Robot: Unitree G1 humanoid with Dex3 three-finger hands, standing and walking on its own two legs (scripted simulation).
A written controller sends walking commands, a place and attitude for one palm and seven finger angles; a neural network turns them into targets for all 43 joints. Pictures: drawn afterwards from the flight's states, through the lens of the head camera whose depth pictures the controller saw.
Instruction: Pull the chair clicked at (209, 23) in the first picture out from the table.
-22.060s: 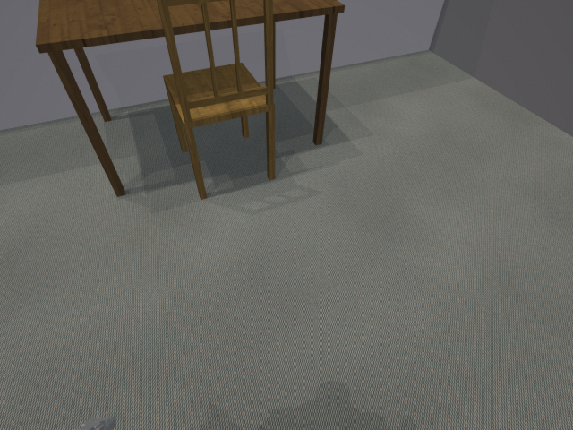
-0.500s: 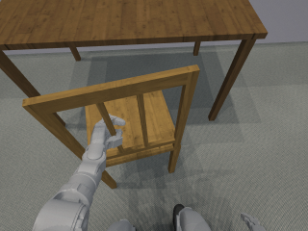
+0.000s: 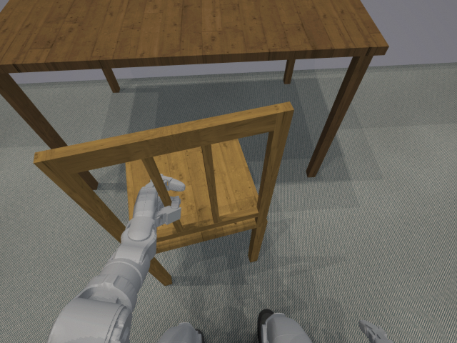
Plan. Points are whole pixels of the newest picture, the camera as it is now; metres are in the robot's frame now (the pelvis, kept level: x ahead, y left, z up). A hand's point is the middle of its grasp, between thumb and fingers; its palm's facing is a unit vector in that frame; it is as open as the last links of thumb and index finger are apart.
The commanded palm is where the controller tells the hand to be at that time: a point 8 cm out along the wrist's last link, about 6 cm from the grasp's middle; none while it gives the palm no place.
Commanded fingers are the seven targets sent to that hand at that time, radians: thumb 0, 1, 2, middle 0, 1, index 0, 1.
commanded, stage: step backward, pulling the chair out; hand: left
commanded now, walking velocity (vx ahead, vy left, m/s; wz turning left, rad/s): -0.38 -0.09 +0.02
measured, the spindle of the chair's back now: (166, 200) +0.39 +0.13 -0.06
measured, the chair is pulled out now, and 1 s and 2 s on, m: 0.27 0.35 0.58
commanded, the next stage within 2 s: stop walking, hand still on the chair in 1.74 s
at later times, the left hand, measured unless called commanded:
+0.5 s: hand (173, 226) +0.33 +0.11 -0.06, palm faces -0.04 -0.98 -0.19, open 5.0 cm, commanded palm +0.32 +0.16 -0.05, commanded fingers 0.00 0.90 0.90 -0.50 -1.45 -0.50 -1.45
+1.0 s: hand (170, 252) +0.28 +0.11 -0.05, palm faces -0.05 -0.98 -0.20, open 4.9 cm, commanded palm +0.26 +0.16 -0.05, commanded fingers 0.00 0.90 0.90 -0.50 -1.45 -0.50 -1.45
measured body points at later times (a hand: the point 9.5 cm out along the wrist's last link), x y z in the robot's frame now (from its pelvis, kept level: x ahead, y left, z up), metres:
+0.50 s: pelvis -0.04 +0.00 +0.00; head +0.04 -0.01 +0.44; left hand +0.33 +0.16 -0.04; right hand +0.05 -0.28 -0.13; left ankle -0.04 +0.14 -0.71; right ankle +0.05 -0.14 -0.72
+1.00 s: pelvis -0.10 +0.00 +0.00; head -0.01 -0.02 +0.44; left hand +0.28 +0.16 -0.04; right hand -0.01 -0.28 -0.13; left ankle -0.06 +0.14 -0.72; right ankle -0.07 -0.15 -0.72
